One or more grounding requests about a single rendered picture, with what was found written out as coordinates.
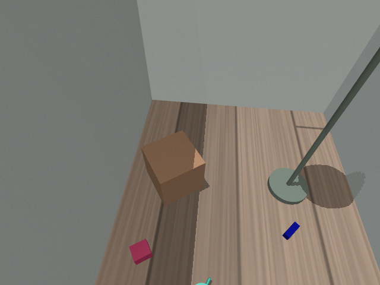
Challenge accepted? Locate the floor lamp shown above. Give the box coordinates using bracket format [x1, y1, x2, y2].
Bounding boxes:
[267, 48, 380, 204]

